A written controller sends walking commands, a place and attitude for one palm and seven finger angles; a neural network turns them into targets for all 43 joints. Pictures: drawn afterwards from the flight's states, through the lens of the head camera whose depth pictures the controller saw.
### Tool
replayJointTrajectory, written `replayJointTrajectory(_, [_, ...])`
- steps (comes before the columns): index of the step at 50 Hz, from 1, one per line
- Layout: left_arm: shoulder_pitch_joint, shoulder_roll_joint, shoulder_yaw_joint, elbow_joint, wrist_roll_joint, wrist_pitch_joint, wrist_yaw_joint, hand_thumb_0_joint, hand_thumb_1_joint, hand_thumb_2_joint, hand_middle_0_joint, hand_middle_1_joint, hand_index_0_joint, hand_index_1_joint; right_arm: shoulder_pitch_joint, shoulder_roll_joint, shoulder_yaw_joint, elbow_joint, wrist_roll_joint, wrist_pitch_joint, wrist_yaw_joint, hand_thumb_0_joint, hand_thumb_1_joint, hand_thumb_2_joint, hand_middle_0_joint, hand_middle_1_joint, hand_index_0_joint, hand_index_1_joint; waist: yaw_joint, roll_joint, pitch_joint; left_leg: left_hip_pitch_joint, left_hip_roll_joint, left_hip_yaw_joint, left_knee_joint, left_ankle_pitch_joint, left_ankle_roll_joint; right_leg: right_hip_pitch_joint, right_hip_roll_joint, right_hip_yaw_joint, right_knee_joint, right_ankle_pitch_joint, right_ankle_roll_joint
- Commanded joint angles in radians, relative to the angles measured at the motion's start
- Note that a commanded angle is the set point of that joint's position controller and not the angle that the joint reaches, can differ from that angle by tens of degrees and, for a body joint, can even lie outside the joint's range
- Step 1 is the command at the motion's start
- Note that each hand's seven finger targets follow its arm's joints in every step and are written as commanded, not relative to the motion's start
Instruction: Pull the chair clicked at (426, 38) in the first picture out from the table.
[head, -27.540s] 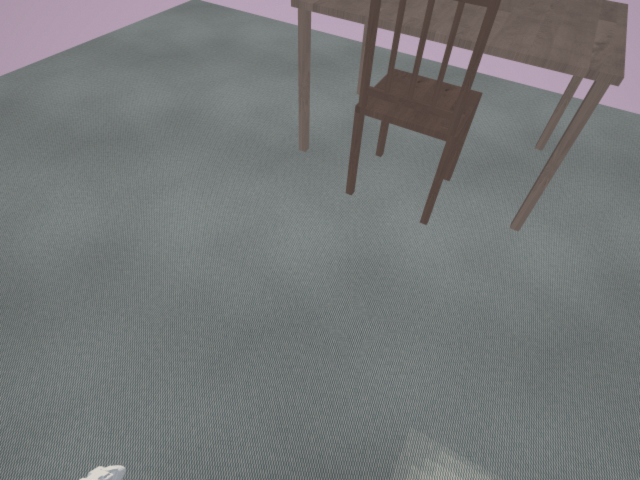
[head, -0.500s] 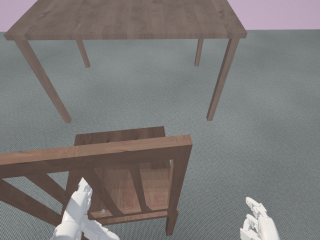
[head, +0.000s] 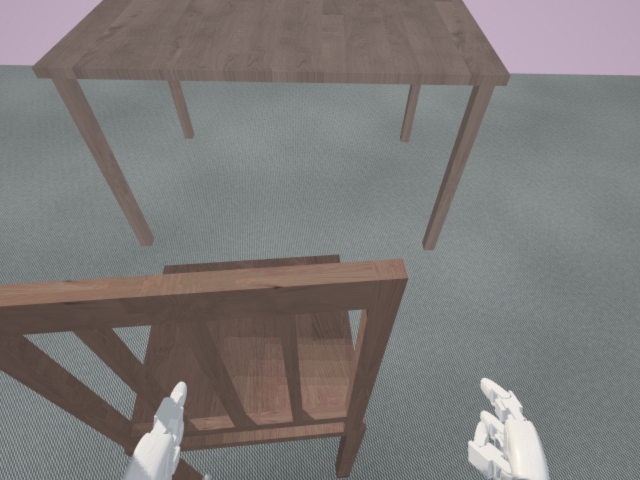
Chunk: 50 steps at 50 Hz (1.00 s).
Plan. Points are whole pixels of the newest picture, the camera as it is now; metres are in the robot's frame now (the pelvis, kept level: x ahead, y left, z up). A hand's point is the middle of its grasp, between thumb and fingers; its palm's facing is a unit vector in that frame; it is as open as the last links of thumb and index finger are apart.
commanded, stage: draw the fingers out of the gap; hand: left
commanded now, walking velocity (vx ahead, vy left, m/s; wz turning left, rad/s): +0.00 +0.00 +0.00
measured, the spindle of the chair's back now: (220, 380) +0.25 +0.13 +0.00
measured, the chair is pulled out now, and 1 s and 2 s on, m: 0.62 0.62 0.62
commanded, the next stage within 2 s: draw the hand back to the body in 0.10 s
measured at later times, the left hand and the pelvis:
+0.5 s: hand (183, 475) +0.14 +0.14 +0.05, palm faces +0.03 -1.00 -0.04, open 17.4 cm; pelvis -0.01 +0.00 -0.02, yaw +0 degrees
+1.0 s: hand (136, 444) +0.16 +0.17 +0.10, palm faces +0.07 -0.92 -0.38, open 15.0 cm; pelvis +0.00 -0.02 +0.04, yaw -1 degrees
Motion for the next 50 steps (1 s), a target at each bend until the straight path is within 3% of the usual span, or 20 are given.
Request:
replayJointTrajectory(1, [0.093, 0.058, 0.030, -0.236, 0.009, -0.075, 0.003, 0.000, -0.550, 0.200, 0.000, 0.000, 0.000, 0.000, -0.082, -0.110, -0.058, -0.179, 0.000, -0.052, -0.013, 0.000, -0.900, -0.900, 0.200, 0.300, 0.200, 0.300, -0.004, -0.017, -0.069, 0.091, -0.004, 0.039, -0.143, 0.274, 0.046, 0.029, 0.024, -0.060, -0.126, 0.220, -0.043])
replayJointTrajectory(3, [0.114, 0.077, 0.044, -0.270, 0.010, -0.087, 0.001, 0.000, -0.550, 0.200, 0.000, 0.000, 0.000, 0.000, -0.077, -0.109, -0.066, -0.181, 0.001, -0.051, -0.016, 0.000, -0.900, -0.900, 0.200, 0.300, 0.200, 0.300, 0.001, -0.016, -0.086, 0.091, -0.003, 0.036, -0.137, 0.295, 0.046, 0.037, 0.026, -0.059, -0.117, 0.235, -0.048])
replayJointTrajectory(4, [0.153, 0.055, 0.019, -0.285, 0.012, -0.092, -0.003, 0.000, -0.550, 0.200, 0.000, 0.000, 0.000, 0.000, -0.081, -0.106, -0.065, -0.188, 0.003, -0.054, -0.015, 0.000, -0.900, -0.900, 0.200, 0.300, 0.200, 0.300, 0.004, 0.006, -0.094, 0.099, -0.006, 0.040, -0.132, 0.295, 0.046, 0.032, 0.024, -0.058, -0.114, 0.235, -0.046])
replayJointTrajectory(11, [0.282, 0.048, 0.003, -0.316, 0.030, -0.102, -0.007, 0.000, -0.550, 0.200, 0.000, 0.000, 0.000, 0.000, -0.087, -0.096, -0.076, -0.205, 0.007, -0.041, -0.015, 0.000, -0.900, -0.900, 0.200, 0.300, 0.200, 0.300, 0.008, -0.021, -0.086, 0.065, -0.008, 0.041, -0.112, 0.290, 0.050, 0.008, 0.028, -0.060, -0.096, 0.235, -0.044])
replayJointTrajectory(12, [0.199, -0.023, 0.025, -0.422, -0.090, -0.213, -0.018, 0.000, -0.550, 0.200, 0.000, 0.000, 0.000, 0.000, -0.077, -0.089, -0.073, -0.198, 0.007, -0.064, -0.015, 0.000, -0.900, -0.900, 0.200, 0.300, 0.200, 0.300, -0.001, -0.080, -0.062, 0.039, -0.019, 0.040, -0.078, 0.299, 0.045, -0.019, 0.039, -0.083, -0.080, 0.263, -0.041])
replayJointTrajectory(13, [0.221, 0.041, 0.076, -0.386, -0.087, -0.265, -0.021, 0.000, -0.550, 0.200, 0.000, 0.000, 0.000, 0.000, -0.077, -0.092, -0.081, -0.167, 0.008, -0.074, -0.019, 0.000, -0.900, -0.900, 0.200, 0.300, 0.200, 0.300, 0.013, -0.070, -0.077, 0.025, -0.017, 0.046, -0.066, 0.298, 0.046, -0.015, 0.041, -0.073, -0.071, 0.264, -0.047])
replayJointTrajectory(16, [0.213, 0.043, 0.095, -0.424, -0.118, -0.381, -0.042, 0.000, -0.550, 0.200, 0.000, 0.000, 0.000, 0.000, -0.068, -0.088, -0.082, -0.155, 0.014, -0.094, -0.010, 0.000, -0.900, -0.900, 0.200, 0.300, 0.200, 0.300, 0.024, 0.021, -0.115, 0.061, -0.019, 0.045, -0.060, 0.315, 0.038, -0.029, 0.038, -0.069, -0.046, 0.247, -0.047])
replayJointTrajectory(18, [0.209, 0.055, 0.116, -0.410, -0.124, -0.449, -0.058, 0.000, -0.550, 0.200, 0.000, 0.000, 0.000, 0.000, -0.076, -0.085, -0.087, -0.135, 0.016, -0.096, 0.001, 0.000, -0.900, -0.900, 0.200, 0.300, 0.200, 0.300, 0.030, 0.028, -0.096, 0.038, -0.013, 0.040, -0.050, 0.319, 0.035, -0.045, 0.041, -0.065, -0.033, 0.242, -0.051])
replayJointTrajectory(20, [0.210, 0.040, 0.110, -0.376, -0.136, -0.517, -0.089, 0.000, -0.550, 0.200, 0.000, 0.000, 0.000, 0.000, -0.093, -0.081, -0.089, -0.126, 0.018, -0.097, 0.015, 0.000, -0.900, -0.900, 0.200, 0.300, 0.200, 0.300, 0.029, -0.002, -0.082, 0.015, -0.010, 0.038, -0.041, 0.285, 0.032, -0.068, 0.043, -0.068, -0.014, 0.211, -0.048])
replayJointTrajectory(22, [0.183, 0.078, 0.150, -0.401, -0.152, -0.587, -0.114, 0.000, -0.550, 0.200, 0.000, 0.000, 0.000, 0.000, -0.108, -0.076, -0.095, -0.120, 0.020, -0.095, 0.026, 0.000, -0.900, -0.900, 0.200, 0.300, 0.200, 0.300, 0.039, 0.010, -0.101, -0.002, -0.008, 0.043, -0.030, 0.270, 0.032, -0.061, 0.041, -0.054, -0.008, 0.204, -0.049])
replayJointTrajectory(24, [0.197, 0.099, 0.196, -0.377, -0.168, -0.617, -0.142, 0.000, -0.550, 0.200, 0.000, 0.000, 0.000, 0.000, -0.120, -0.074, -0.099, -0.118, 0.025, -0.087, 0.032, 0.000, -0.900, -0.900, 0.200, 0.300, 0.200, 0.300, 0.048, 0.003, -0.121, -0.001, -0.004, 0.045, -0.033, 0.268, 0.032, -0.036, 0.041, -0.050, -0.010, 0.204, -0.051])
replayJointTrajectory(30, [0.157, 0.143, 0.287, -0.422, -0.231, -0.502, -0.152, 0.000, -0.550, 0.200, 0.000, 0.000, 0.000, 0.000, -0.142, -0.075, -0.083, -0.140, 0.046, -0.070, 0.003, 0.000, -0.900, -0.900, 0.200, 0.300, 0.200, 0.300, 0.046, -0.006, -0.107, 0.052, -0.002, 0.040, -0.102, 0.193, 0.038, 0.044, 0.041, -0.039, -0.099, 0.136, -0.045])
replayJointTrajectory(36, [0.078, 0.193, 0.369, -0.457, -0.267, -0.489, -0.135, 0.000, -0.369, 0.287, -0.025, -0.037, -0.025, -0.037, -0.130, -0.070, -0.062, -0.105, 0.050, -0.108, -0.015, 0.000, -0.900, -0.900, 0.200, 0.300, 0.200, 0.300, 0.049, 0.037, -0.057, 0.113, 0.001, 0.033, -0.162, 0.199, 0.034, 0.084, 0.046, -0.038, -0.167, 0.121, -0.048])
replayJointTrajectory(37, [0.146, 0.389, 0.432, -0.414, -0.084, -0.356, -0.008, 0.000, -0.332, 0.305, -0.030, -0.045, -0.030, -0.045, -0.134, -0.065, -0.050, -0.122, 0.026, -0.071, -0.043, 0.000, -0.900, -0.900, 0.200, 0.300, 0.200, 0.300, 0.115, 0.050, -0.098, 0.162, 0.039, 0.038, -0.210, 0.209, 0.026, 0.177, 0.013, 0.023, -0.230, 0.148, -0.077])
replayJointTrajectory(39, [0.117, 0.292, 0.377, -0.494, -0.063, -0.266, 0.068, 0.000, -0.260, 0.340, -0.040, -0.060, -0.040, -0.060, -0.128, -0.050, -0.025, -0.129, 0.020, -0.055, -0.058, 0.000, -0.900, -0.900, 0.200, 0.300, 0.200, 0.300, 0.080, 0.096, -0.021, 0.212, 0.028, 0.053, -0.240, 0.229, 0.027, 0.212, 0.005, 0.005, -0.276, 0.188, -0.074])
replayJointTrajectory(42, [0.076, 0.310, 0.411, -0.447, -0.054, -0.211, 0.110, 0.000, -0.151, 0.393, -0.055, -0.082, -0.055, -0.082, -0.153, -0.054, -0.017, -0.100, 0.013, -0.033, -0.074, 0.000, -0.900, -0.900, 0.200, 0.300, 0.200, 0.300, 0.077, 0.034, 0.053, 0.279, 0.036, 0.059, -0.279, 0.260, 0.025, 0.249, 0.008, 0.000, -0.341, 0.233, -0.069])
replayJointTrajectory(43, [0.047, 0.338, 0.435, -0.450, -0.054, -0.204, 0.119, 0.000, -0.115, 0.410, -0.060, -0.090, -0.060, -0.090, -0.160, -0.060, -0.015, -0.093, 0.013, -0.032, -0.077, 0.000, -0.900, -0.900, 0.200, 0.300, 0.200, 0.300, 0.080, 0.035, 0.055, 0.299, 0.033, 0.056, -0.298, 0.271, 0.024, 0.279, 0.008, 0.005, -0.369, 0.244, -0.071])
replayJointTrajectory(44, [0.031, 0.335, 0.435, -0.460, -0.052, -0.205, 0.124, 0.000, -0.079, 0.428, -0.065, -0.097, -0.065, -0.097, -0.161, -0.061, -0.011, -0.090, 0.010, -0.037, -0.079, 0.000, -0.900, -0.900, 0.200, 0.300, 0.200, 0.300, 0.077, 0.059, 0.061, 0.332, 0.030, 0.064, -0.316, 0.276, 0.024, 0.292, 0.006, 0.008, -0.383, 0.260, -0.068])
replayJointTrajectory(50, [-0.069, 0.365, 0.481, -0.453, -0.047, -0.214, 0.142, 0.000, 0.139, 0.533, -0.095, -0.142, -0.095, -0.142, -0.175, -0.074, -0.010, -0.050, 0.004, -0.074, -0.073, 0.000, -0.900, -0.900, 0.200, 0.300, 0.200, 0.300, 0.080, 0.064, 0.083, 0.455, 0.028, 0.068, -0.410, 0.317, 0.025, 0.373, 0.001, 0.010, -0.469, 0.324, -0.062])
